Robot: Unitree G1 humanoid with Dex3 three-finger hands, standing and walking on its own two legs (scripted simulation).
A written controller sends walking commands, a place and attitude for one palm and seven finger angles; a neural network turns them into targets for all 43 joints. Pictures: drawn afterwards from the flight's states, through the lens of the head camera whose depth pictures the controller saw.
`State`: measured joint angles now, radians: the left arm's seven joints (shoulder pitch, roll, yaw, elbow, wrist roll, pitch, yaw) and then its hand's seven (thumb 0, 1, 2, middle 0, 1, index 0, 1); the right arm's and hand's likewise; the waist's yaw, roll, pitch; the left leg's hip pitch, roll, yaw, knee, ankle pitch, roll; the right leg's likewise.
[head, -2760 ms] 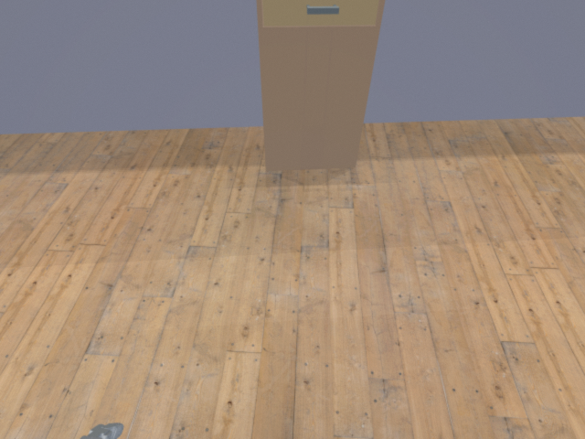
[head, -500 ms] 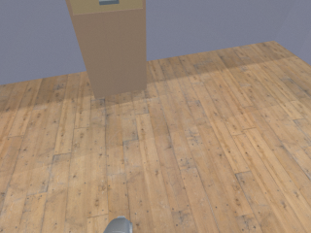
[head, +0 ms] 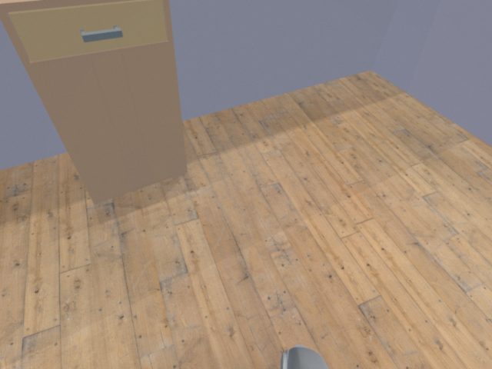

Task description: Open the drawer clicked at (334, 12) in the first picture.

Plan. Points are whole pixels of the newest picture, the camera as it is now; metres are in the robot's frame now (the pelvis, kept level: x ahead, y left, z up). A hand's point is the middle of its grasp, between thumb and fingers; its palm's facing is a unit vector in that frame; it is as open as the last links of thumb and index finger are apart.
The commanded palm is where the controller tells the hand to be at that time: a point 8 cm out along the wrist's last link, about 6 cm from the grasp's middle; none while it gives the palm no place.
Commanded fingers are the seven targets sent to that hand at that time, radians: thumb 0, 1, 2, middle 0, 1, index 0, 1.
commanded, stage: walk to a spot facing it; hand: left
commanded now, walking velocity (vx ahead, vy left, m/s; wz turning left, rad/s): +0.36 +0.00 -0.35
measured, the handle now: (101, 32) +1.05 +0.55 +0.04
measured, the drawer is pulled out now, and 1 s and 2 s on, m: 0.00 0.00 0.00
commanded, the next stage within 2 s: turn to face it in 0.82 s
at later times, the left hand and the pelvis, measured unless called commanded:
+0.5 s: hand (194, 289) +0.31 +0.12 -0.17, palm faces -0.09 -0.96 -0.25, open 7.2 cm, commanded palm none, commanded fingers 0.00 0.90 0.90 -0.20 -0.30 -0.20 -0.30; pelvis +0.24 -0.07 +0.00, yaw -8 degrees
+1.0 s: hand (208, 218) +0.50 +0.12 -0.18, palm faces -0.12 -0.98 -0.17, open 7.4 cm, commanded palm none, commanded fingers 0.00 0.90 0.90 -0.20 -0.30 -0.20 -0.30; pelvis +0.46 -0.06 +0.00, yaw -12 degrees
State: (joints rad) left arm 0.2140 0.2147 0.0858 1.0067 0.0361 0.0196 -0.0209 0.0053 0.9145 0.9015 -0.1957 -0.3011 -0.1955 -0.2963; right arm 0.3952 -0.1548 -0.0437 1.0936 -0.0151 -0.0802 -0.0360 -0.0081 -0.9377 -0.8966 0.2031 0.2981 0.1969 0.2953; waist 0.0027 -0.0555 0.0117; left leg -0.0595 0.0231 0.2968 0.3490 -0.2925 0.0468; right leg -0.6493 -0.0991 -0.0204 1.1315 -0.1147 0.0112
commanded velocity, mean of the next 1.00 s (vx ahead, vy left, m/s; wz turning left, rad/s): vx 0.30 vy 0.00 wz -0.13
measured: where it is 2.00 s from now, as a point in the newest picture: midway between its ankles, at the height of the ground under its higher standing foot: (268, 289)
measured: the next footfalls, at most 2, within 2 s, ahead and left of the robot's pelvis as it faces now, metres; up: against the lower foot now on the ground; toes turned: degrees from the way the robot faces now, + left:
right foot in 0.24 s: +0.25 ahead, -0.13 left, +0.00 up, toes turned -14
left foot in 0.76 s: +0.53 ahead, +0.05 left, +0.00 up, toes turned +2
